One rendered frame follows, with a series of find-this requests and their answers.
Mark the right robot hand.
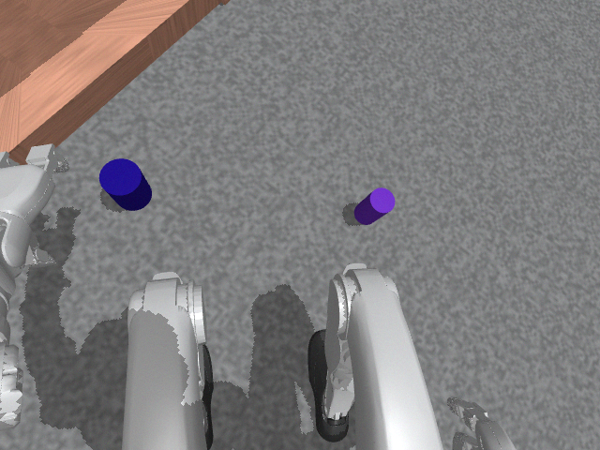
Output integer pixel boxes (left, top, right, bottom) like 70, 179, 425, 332
447, 397, 517, 450

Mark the left robot hand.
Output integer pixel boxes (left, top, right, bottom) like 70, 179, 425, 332
0, 143, 69, 268

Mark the left robot arm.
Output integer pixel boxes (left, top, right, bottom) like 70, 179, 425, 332
0, 212, 32, 431

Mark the bookshelf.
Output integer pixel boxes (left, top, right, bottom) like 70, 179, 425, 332
0, 0, 231, 165

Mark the right robot foot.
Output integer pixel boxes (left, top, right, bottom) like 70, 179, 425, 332
307, 330, 349, 443

